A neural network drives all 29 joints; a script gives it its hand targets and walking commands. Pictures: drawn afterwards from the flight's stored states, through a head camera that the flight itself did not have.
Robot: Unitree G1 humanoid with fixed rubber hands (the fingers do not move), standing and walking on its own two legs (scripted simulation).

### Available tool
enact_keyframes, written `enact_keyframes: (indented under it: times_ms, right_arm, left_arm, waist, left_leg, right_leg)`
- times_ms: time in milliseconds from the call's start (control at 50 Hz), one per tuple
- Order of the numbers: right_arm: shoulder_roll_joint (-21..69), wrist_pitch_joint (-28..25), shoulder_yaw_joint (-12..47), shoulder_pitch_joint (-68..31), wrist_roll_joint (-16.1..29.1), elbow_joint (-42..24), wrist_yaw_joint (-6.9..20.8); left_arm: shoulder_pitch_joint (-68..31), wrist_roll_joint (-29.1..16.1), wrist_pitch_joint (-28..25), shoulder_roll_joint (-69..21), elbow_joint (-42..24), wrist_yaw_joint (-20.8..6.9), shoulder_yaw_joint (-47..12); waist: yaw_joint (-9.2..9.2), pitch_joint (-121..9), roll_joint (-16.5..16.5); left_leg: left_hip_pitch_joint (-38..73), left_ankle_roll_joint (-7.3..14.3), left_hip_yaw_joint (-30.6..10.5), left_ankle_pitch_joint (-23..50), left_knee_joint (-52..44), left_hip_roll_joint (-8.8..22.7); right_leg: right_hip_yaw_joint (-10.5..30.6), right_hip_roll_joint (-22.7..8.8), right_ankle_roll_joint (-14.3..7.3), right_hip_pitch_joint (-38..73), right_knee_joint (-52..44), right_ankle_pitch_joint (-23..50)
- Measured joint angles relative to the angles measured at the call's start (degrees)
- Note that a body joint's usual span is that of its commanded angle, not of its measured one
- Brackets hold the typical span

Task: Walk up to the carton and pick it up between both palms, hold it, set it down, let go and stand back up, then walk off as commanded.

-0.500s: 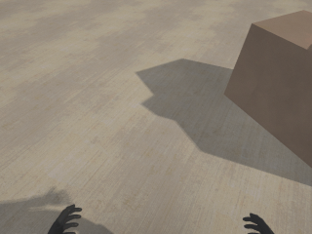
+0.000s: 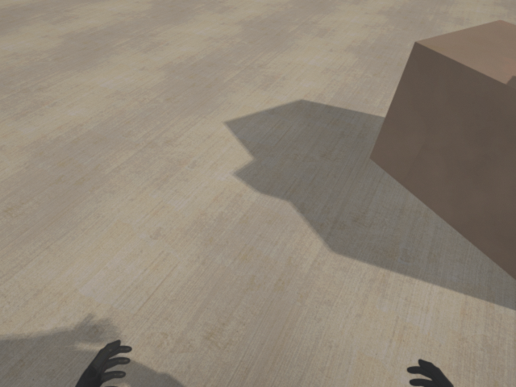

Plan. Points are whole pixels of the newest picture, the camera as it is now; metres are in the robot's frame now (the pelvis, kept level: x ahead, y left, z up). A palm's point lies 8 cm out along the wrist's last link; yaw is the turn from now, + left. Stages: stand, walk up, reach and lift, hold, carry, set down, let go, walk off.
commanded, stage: stand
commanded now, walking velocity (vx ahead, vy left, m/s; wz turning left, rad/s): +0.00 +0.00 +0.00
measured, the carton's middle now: out of the picture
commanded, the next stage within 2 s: walk up in 1.58 s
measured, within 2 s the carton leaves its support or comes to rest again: neither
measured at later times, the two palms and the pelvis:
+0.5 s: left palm out of the picture +0.13 +0.27 -0.08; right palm out of the picture +0.10 -0.29 -0.08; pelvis -0.01 +0.00 +0.00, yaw +0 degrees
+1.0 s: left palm out of the picture +0.10 +0.27 -0.09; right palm out of the picture +0.08 -0.30 -0.09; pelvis -0.02 +0.00 +0.00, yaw +0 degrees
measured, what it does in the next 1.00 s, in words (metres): stands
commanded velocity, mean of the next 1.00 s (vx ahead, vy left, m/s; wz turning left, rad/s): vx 0.00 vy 0.00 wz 0.00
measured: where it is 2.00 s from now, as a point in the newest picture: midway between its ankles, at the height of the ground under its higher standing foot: outside the picture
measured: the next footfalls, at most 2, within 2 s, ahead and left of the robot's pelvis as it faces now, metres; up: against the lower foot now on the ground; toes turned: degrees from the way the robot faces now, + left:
none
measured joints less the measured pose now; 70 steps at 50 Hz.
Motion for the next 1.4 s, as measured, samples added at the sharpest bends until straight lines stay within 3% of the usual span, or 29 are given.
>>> enact_keyframes:
  times_ms: [1400]
  right_arm:
    - [-0.8,0.0,0.0,0.0,0.6,8.4,0.0]
  left_arm:
    - [0.0,0.0,-0.1,0.7,8.3,0.0,0.0]
  waist:
    - [0.0,1.0,-0.1]
  left_leg:
    - [0.0,0.0,0.0,2.3,0.0,0.0]
  right_leg:
    - [0.0,0.0,0.0,0.0,0.0,2.2]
